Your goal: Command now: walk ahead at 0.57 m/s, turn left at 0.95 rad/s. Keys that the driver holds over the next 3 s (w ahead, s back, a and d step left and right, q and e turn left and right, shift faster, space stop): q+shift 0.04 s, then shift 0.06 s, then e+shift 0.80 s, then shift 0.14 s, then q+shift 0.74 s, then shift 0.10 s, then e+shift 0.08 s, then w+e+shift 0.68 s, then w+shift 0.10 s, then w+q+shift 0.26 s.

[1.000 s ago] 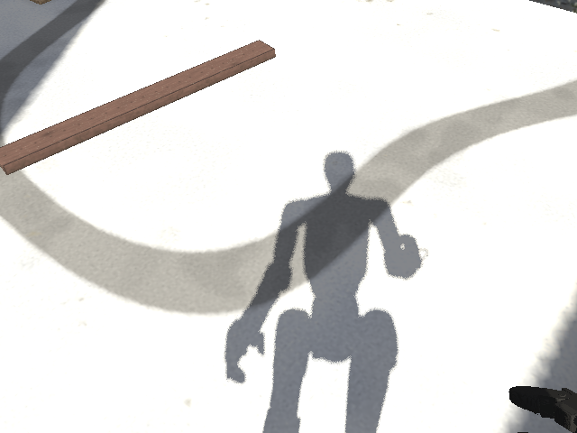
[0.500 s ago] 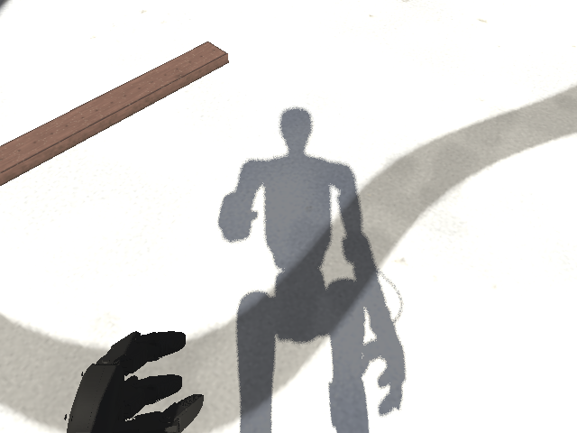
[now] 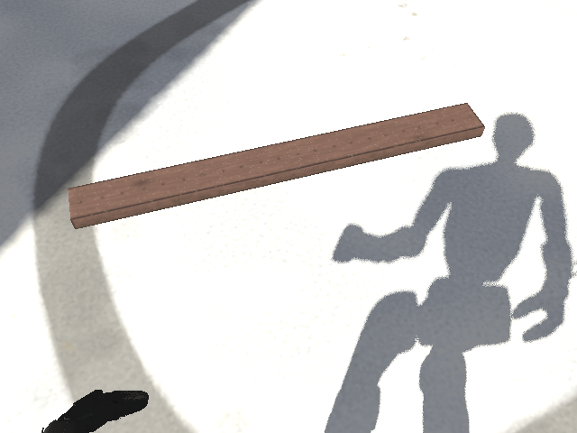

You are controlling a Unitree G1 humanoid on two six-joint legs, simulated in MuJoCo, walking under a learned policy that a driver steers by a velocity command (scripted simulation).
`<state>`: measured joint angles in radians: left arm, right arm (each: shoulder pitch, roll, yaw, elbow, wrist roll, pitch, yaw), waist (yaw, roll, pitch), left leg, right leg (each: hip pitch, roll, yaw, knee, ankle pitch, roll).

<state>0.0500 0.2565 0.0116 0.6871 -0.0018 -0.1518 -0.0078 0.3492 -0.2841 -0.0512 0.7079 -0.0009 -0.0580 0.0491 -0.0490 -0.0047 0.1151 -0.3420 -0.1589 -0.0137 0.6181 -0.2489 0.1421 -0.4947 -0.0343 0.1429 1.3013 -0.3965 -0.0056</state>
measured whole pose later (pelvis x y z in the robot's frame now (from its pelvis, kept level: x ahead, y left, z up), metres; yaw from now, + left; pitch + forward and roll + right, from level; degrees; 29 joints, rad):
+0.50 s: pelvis +0.27 -0.06 +0.01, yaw -2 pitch +1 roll +2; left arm 0.24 0.27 0.05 0.68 -0.01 0.00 0.00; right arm 0.06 -0.26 -0.04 0.63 -0.02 0.01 -0.04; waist 0.06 -0.01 0.11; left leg -0.52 -0.07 -0.17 0.93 -0.41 -0.04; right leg -0.41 0.18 0.20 0.41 0.01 -0.07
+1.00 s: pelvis +0.33 -0.02 +0.02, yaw -28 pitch +1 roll +1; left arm 0.21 0.35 0.08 0.59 -0.02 0.07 0.00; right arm 0.10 -0.25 -0.04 0.66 -0.02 0.01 -0.03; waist -0.01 -0.03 0.07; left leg -0.22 0.01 0.08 0.42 -0.21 0.03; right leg -0.55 -0.06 0.07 1.05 -0.36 0.13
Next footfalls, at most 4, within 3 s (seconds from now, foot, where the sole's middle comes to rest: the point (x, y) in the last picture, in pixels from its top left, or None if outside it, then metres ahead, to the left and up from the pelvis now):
0.22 right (339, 431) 0.43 -0.11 -0.76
0.70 left None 0.43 0.07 -0.76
1.14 right None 0.29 -0.18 -0.76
1.56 left None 0.40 0.06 -0.76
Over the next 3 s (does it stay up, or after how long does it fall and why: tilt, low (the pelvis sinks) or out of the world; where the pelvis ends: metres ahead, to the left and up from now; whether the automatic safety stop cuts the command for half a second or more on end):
stays up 0.98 -0.28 -0.02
